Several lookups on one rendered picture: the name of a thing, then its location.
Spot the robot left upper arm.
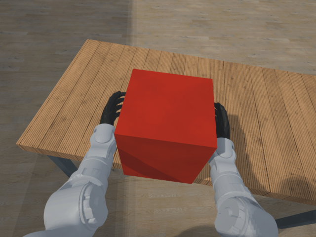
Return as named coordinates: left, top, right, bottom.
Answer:
left=23, top=183, right=108, bottom=237

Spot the table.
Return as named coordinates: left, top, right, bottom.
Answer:
left=16, top=39, right=316, bottom=229

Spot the carton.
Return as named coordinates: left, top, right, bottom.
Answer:
left=114, top=69, right=217, bottom=184

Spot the robot left forearm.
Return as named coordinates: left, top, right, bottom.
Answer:
left=43, top=123, right=116, bottom=224

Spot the right robot hand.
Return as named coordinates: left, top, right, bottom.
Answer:
left=214, top=102, right=230, bottom=139

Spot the robot right forearm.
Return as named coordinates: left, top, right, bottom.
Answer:
left=208, top=138, right=265, bottom=211

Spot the left robot hand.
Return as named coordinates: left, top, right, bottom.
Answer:
left=99, top=91, right=126, bottom=125

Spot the robot right upper arm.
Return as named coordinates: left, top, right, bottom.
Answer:
left=214, top=197, right=278, bottom=237

